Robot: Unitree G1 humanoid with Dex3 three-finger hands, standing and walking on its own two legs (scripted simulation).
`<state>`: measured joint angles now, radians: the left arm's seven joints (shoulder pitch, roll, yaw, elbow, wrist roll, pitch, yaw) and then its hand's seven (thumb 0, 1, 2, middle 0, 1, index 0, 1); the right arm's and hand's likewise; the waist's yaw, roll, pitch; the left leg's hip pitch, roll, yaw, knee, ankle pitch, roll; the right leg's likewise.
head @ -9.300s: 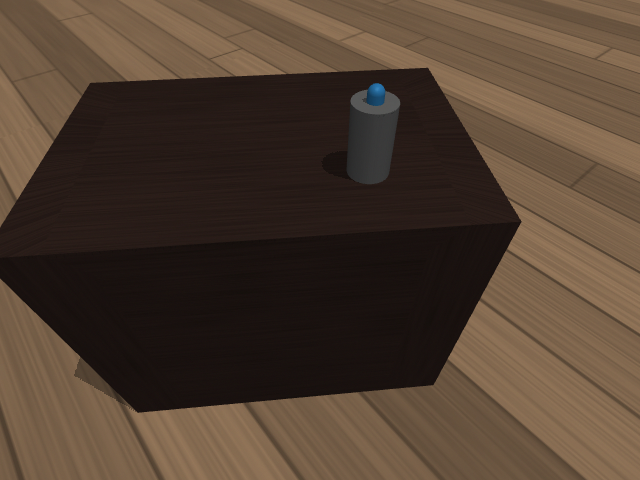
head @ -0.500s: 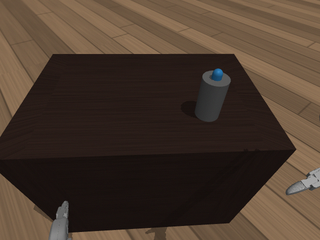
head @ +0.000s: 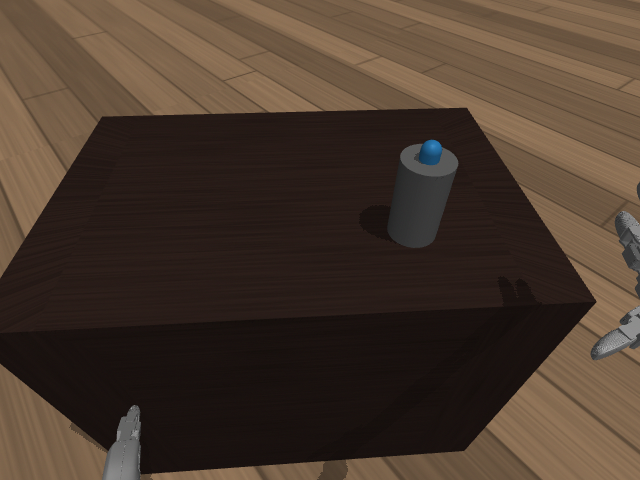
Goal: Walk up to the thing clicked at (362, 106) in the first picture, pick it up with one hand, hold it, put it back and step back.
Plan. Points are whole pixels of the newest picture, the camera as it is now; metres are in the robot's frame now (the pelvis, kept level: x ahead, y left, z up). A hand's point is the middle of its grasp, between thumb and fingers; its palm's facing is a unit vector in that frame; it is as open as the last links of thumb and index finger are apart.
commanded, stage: go down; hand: right
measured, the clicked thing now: (421, 190) +0.54 -0.17 +0.07
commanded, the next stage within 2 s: approach in 1.98 s
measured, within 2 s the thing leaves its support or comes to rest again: neither
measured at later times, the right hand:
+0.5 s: hand (606, 207) +0.37 -0.34 +0.17, palm faces +0.15 +0.99 +0.01, open 17.7 cm
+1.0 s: hand (602, 190) +0.41 -0.35 +0.17, palm faces +0.13 +0.99 +0.02, open 17.6 cm
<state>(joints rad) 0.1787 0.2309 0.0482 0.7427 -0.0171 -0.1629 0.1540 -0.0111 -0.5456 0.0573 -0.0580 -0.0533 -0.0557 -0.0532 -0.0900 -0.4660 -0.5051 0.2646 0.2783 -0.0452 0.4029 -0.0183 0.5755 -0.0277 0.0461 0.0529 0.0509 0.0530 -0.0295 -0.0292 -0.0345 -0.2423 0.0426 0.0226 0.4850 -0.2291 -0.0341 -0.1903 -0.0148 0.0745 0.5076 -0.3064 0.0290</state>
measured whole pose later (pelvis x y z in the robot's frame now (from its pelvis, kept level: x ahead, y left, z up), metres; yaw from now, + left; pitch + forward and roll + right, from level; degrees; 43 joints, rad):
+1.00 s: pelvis -0.01 -0.01 -0.02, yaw +2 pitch +9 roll +2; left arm 0.24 0.26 -0.06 0.58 -0.02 -0.19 0.17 -0.01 -0.55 0.07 -0.06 -0.05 -0.06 -0.06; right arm -0.72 -0.84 -0.58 1.07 0.20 -0.06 0.55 -0.02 0.58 -0.04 0.04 0.05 0.05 0.05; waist 0.09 0.00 -0.09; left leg -0.52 0.02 0.00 0.62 -0.25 -0.04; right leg -0.49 -0.04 0.06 0.70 -0.38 0.03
